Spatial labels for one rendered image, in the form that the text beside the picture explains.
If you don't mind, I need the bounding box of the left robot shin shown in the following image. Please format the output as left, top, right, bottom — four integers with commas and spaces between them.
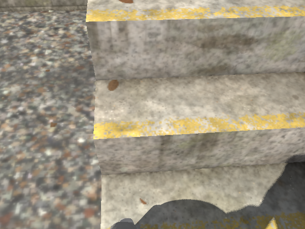
110, 218, 133, 229

